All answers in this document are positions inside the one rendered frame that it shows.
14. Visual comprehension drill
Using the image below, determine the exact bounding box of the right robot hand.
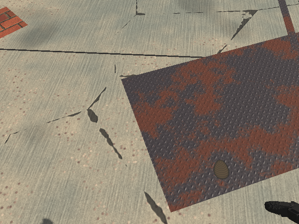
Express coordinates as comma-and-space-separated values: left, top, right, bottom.
264, 201, 299, 224

